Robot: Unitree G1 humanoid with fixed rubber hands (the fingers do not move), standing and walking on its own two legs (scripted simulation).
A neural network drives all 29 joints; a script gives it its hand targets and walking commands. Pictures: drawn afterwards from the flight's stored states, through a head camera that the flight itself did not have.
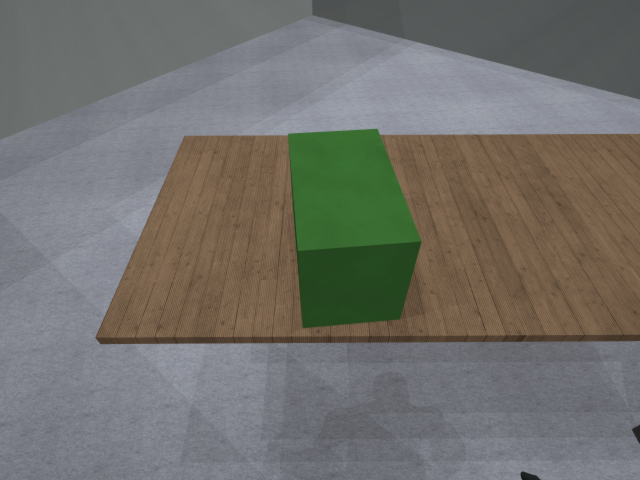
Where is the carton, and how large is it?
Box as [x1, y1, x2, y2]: [288, 129, 421, 327]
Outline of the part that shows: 377,129 288,134 294,225 303,327 398,319 400,316 421,241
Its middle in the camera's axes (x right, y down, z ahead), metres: +0.04 -0.02 +0.66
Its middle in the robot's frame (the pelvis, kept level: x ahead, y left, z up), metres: +0.52 -0.01 +0.02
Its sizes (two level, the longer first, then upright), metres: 0.279 0.161 0.189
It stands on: a table, 0.70 m high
